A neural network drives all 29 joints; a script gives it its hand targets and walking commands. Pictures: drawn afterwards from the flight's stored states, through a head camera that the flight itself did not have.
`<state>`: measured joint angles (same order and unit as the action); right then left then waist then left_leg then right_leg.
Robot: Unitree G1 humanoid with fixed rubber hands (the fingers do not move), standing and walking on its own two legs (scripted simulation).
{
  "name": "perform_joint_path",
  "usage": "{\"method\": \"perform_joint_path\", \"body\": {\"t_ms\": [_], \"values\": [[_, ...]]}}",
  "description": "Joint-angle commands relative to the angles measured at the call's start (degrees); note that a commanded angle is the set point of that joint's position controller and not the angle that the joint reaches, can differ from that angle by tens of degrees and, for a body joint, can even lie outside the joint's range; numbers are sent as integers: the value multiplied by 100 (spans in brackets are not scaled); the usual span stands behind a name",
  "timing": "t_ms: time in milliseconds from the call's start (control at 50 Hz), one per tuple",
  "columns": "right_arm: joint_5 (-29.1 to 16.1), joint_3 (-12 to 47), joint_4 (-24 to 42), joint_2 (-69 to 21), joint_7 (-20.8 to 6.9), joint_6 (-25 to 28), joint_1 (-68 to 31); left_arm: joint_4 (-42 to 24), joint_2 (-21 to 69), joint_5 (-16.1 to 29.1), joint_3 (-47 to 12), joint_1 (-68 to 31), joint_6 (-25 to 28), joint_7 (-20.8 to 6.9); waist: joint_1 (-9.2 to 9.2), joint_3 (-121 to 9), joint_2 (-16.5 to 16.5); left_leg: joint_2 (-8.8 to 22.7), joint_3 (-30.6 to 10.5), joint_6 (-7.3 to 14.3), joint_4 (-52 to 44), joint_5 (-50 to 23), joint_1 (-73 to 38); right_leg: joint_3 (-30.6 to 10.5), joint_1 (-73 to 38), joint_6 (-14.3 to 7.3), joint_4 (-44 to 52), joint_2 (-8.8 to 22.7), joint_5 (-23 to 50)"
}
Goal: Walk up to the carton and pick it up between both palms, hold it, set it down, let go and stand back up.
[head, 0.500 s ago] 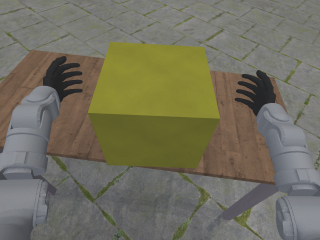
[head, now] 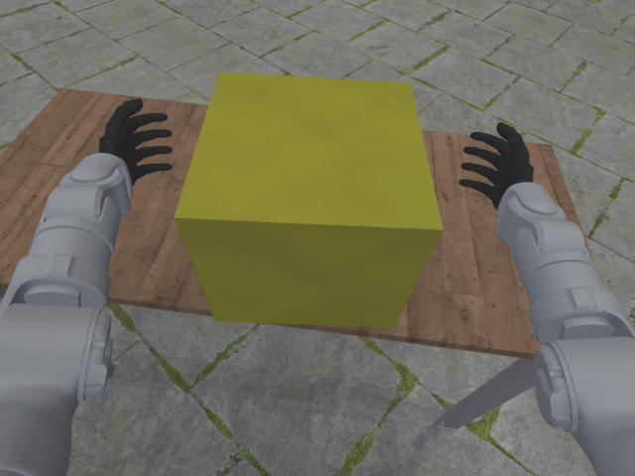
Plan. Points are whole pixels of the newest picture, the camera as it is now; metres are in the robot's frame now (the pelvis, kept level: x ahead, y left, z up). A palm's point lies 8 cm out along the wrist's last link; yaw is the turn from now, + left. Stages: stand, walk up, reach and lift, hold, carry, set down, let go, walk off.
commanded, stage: reach and lift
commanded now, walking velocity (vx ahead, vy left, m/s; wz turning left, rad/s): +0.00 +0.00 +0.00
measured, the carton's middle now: (310, 205) +0.48 +0.01 +0.03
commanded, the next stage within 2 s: none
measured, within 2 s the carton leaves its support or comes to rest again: neither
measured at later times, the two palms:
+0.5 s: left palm (153, 210) +0.44 +0.22 +0.06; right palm (478, 229) +0.42 -0.23 +0.05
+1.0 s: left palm (177, 214) +0.45 +0.19 +0.05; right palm (447, 226) +0.42 -0.19 +0.05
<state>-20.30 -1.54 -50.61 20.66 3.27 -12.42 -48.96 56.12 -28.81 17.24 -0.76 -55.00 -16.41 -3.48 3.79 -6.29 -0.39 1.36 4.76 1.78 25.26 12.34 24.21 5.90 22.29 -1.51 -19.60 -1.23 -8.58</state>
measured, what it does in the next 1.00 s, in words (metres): stands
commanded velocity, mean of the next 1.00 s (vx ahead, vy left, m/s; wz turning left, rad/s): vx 0.00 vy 0.00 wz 0.00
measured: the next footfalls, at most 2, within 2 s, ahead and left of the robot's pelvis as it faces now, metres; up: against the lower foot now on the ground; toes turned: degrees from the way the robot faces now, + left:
none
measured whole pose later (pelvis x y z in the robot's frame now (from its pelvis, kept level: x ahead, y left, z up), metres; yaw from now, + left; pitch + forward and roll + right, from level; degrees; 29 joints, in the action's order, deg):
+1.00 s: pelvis -0.03 -0.01 -0.03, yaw +1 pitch +24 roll -1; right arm -15.4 -2.1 -67.4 10.0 6.8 6.2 -55.9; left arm 82.1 -20.9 21.1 -9.0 -62.9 12.1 -1.6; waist 4.2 -14.8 0.1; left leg 1.5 3.4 1.1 40.1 15.0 49.5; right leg 7.4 48.7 -2.9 -37.9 0.2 -13.7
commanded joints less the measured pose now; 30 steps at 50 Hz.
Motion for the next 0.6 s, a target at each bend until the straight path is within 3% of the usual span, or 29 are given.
{"method": "perform_joint_path", "body": {"t_ms": [0, 60, 120, 240, 340, 480, 580], "values": [[272, -458, 940, 980, 70, 848, -2563, -750, -953, 45, 60, -2982, 1138, 74, -142, -3786, 773, -63, -598, -499, 355, -2939, -2322, -135, -697, 138, -183, -142, 2058], [408, -567, 1113, 954, 89, 1156, -2631, -847, -927, 199, -34, -3126, 1588, 188, -112, -4335, 841, -19, -630, -546, 565, -2992, -2488, -92, -152, 116, -250, -155, 1910], [614, -634, 1119, 901, 124, 1396, -2680, -724, -909, 282, -54, -3159, 1962, 245, -17, -4887, 702, -26, -650, -538, 792, -3141, -2440, -103, -41, 146, -425, -147, 2174], [778, -541, 497, 743, 241, 1763, -2749, 258, -852, 296, -187, -3124, 2543, 131, 166, -5103, 346, -120, -609, -421, 970, -2752, -1425, -219, -471, 270, -920, -26, 2793], [644, -355, -195, 621, 295, 2112, -2857, 1144, -763, 292, -402, -3229, 3003, 44, 232, -5026, 365, -149, -568, -434, 1106, -2605, -845, -219, -469, 307, -1205, 32, 2841], [92, 64, -439, 651, 228, 2303, -3098, 1381, -777, 385, -565, -3511, 3184, 64, 104, -5275, 549, -163, -509, -481, 1309, -2755, -700, -191, -246, 341, -1398, 28, 2749], [-203, 339, -630, 586, 151, 2267, -3245, 1647, -793, 457, -678, -3628, 3202, 50, -5, -5050, 476, -191, -474, -369, 1228, -2188, -126, -281, -230, 370, -1508, 119, 2302]]}}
